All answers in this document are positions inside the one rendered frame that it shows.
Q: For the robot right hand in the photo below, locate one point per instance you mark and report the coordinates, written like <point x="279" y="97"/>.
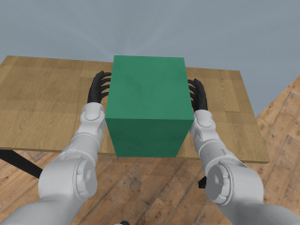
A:
<point x="199" y="101"/>

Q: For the robot right forearm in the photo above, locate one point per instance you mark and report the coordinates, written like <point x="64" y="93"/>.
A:
<point x="209" y="147"/>

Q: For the robot left hand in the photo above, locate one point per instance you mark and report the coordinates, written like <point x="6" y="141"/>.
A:
<point x="95" y="92"/>

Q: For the robot left forearm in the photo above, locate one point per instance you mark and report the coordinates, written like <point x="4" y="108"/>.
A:
<point x="87" y="139"/>

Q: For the left robot upper arm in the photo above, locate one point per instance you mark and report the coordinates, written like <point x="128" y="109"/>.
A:
<point x="64" y="186"/>

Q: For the table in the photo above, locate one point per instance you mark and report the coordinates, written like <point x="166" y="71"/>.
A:
<point x="42" y="99"/>

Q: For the carton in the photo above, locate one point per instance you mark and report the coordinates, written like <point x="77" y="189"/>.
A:
<point x="149" y="111"/>

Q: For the right robot upper arm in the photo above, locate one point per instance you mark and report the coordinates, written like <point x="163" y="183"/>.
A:
<point x="238" y="193"/>

